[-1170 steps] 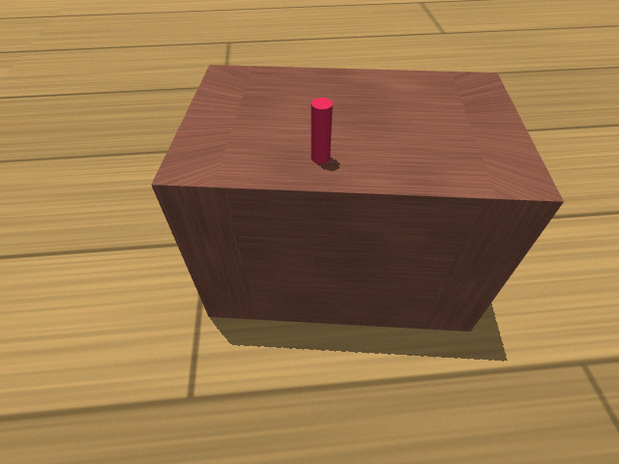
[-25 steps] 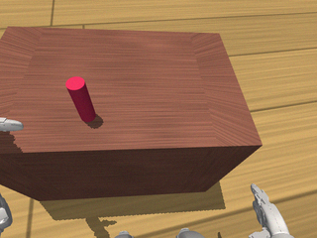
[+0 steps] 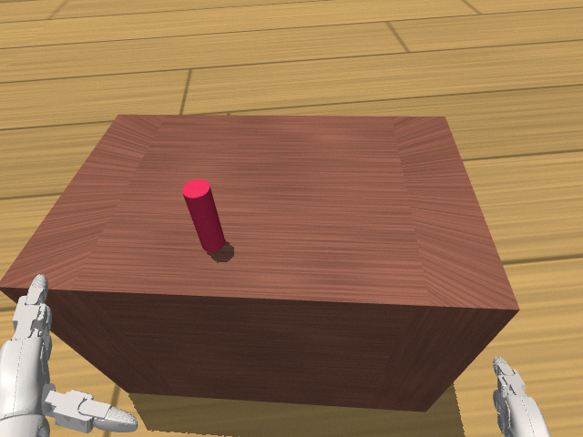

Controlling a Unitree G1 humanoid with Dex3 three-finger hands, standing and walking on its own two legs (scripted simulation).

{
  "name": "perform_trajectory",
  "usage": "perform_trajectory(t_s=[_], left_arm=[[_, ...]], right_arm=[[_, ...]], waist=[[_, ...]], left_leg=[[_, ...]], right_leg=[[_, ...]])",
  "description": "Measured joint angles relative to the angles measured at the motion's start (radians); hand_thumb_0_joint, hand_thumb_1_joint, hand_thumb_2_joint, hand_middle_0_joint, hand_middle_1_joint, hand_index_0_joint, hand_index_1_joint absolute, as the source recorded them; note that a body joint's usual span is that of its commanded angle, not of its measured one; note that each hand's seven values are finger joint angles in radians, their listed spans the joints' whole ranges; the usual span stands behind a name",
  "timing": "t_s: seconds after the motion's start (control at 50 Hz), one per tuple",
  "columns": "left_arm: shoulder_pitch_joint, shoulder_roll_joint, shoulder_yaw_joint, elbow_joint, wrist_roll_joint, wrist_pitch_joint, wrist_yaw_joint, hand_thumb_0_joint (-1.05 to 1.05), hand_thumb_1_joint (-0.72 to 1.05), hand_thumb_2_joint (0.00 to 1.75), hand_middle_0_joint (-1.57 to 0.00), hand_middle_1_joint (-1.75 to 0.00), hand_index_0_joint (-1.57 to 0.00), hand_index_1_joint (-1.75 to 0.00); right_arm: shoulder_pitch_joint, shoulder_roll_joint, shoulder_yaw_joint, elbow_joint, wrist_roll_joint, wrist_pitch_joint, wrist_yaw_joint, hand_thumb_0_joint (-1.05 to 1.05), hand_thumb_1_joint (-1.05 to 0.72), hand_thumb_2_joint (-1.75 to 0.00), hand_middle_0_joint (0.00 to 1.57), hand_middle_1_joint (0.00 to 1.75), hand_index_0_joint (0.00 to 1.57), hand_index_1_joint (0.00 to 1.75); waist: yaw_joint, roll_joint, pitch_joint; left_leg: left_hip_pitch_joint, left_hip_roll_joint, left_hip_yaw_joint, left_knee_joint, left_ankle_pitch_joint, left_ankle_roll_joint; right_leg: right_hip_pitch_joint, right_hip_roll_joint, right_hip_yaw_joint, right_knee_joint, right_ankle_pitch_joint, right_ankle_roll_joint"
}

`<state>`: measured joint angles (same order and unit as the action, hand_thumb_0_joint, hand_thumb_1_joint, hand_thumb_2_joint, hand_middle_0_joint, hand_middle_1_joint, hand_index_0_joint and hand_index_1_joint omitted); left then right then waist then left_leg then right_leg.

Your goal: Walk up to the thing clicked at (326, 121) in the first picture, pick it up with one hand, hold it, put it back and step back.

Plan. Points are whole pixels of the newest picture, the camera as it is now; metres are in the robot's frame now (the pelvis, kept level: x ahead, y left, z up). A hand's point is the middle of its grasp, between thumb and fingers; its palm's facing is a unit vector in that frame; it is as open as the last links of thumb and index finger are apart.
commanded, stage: sink last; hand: left
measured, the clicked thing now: (205, 218) +0.50 +0.20 -0.01
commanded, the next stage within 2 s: home in 0.36 s
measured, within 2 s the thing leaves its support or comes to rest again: neither
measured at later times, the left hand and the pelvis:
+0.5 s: hand (85, 410) +0.15 +0.25 +0.06, palm faces +0.34 -0.85 -0.40, open 17.4 cm; pelvis -0.03 -0.02 -0.01, yaw +0 degrees
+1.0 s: hand out of the picture +0.15 +0.17 -0.07, palm faces +0.09 -0.98 -0.18, open 17.5 cm; pelvis -0.02 +0.00 -0.02, yaw +0 degrees
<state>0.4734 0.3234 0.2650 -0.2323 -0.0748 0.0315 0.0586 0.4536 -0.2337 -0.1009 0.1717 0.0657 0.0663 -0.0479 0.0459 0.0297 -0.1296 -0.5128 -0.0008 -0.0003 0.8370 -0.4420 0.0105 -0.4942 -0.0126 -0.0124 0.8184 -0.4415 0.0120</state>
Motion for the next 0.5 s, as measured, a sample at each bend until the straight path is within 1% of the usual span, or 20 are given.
perform_trajectory(t_s=[0.08, 0.12, 0.2, 0.3, 0.36, 0.44, 0.5], left_arm=[[0.094, -0.018, -0.018, -0.037, -0.006, 0.000, -0.022, -0.01, -0.51, 0.05, -0.06, -0.04, -0.05, -0.06], [0.117, -0.022, -0.020, -0.031, -0.006, 0.002, -0.025, -0.01, -0.51, 0.05, -0.06, -0.04, -0.05, -0.06], [0.097, -0.024, -0.009, 0.022, -0.001, -0.001, -0.020, -0.01, -0.51, 0.04, -0.05, -0.04, -0.06, -0.05], [0.061, -0.019, 0.008, 0.064, 0.004, -0.006, -0.005, -0.01, -0.51, 0.04, -0.05, -0.04, -0.06, -0.05], [0.061, -0.015, 0.008, 0.048, 0.006, -0.008, 0.000, -0.01, -0.52, 0.04, -0.05, -0.05, -0.06, -0.05], [0.069, -0.015, 0.004, 0.005, 0.005, -0.025, 0.004, -0.01, -0.53, 0.03, -0.06, -0.05, -0.06, -0.06], [0.064, -0.008, 0.014, 0.003, 0.004, -0.048, 0.003, -0.01, -0.54, 0.03, -0.06, -0.05, -0.07, -0.06]], right_arm=[[0.019, 0.021, -0.003, -0.001, -0.001, 0.003, 0.007, -0.01, 0.50, -0.06, 0.06, 0.05, 0.05, 0.05], [0.025, 0.027, -0.006, 0.004, -0.004, 0.001, 0.005, -0.01, 0.50, -0.06, 0.06, 0.05, 0.05, 0.05], [0.017, 0.023, -0.011, 0.025, -0.012, -0.007, -0.011, -0.01, 0.51, -0.06, 0.06, 0.05, 0.05, 0.05], [0.012, 0.002, -0.016, 0.017, -0.020, -0.035, -0.035, -0.01, 0.51, -0.06, 0.06, 0.05, 0.05, 0.05], [0.014, -0.004, -0.017, 0.025, -0.025, -0.054, -0.042, -0.01, 0.51, -0.06, 0.06, 0.05, 0.05, 0.05], [0.014, 0.005, -0.013, 0.040, -0.027, -0.070, -0.045, -0.01, 0.49, -0.06, 0.06, 0.05, 0.05, 0.05], [0.002, 0.016, -0.015, 0.057, -0.028, -0.077, -0.041, -0.01, 0.48, -0.07, 0.06, 0.06, 0.05, 0.05]], waist=[[0.005, 0.006, -0.002], [0.008, 0.006, 0.003], [0.012, 0.001, 0.022], [0.001, -0.007, 0.030], [-0.002, -0.009, 0.021], [-0.003, -0.005, 0.009], [-0.004, 0.002, 0.010]], left_leg=[[-0.010, 0.000, 0.000, 0.009, 0.005, -0.004], [-0.020, -0.001, -0.001, 0.017, 0.008, -0.007], [-0.045, -0.001, -0.005, 0.035, 0.015, -0.013], [-0.067, 0.000, -0.009, 0.052, 0.021, -0.020], [-0.070, 0.004, -0.010, 0.057, 0.021, -0.022], [-0.063, 0.007, -0.009, 0.060, 0.018, -0.021], [-0.058, 0.008, -0.005, 0.060, 0.017, -0.019]], right_leg=[[-0.016, 0.000, 0.000, 0.022, -0.002, -0.005], [-0.028, -0.001, -0.001, 0.036, -0.003, -0.008], [-0.057, -0.002, -0.004, 0.066, -0.004, -0.015], [-0.081, 0.000, -0.008, 0.089, -0.003, -0.021], [-0.084, 0.003, -0.010, 0.092, -0.001, -0.023], [-0.076, 0.006, -0.008, 0.090, -0.001, -0.023], [-0.070, 0.007, -0.004, 0.088, 0.001, -0.021]])
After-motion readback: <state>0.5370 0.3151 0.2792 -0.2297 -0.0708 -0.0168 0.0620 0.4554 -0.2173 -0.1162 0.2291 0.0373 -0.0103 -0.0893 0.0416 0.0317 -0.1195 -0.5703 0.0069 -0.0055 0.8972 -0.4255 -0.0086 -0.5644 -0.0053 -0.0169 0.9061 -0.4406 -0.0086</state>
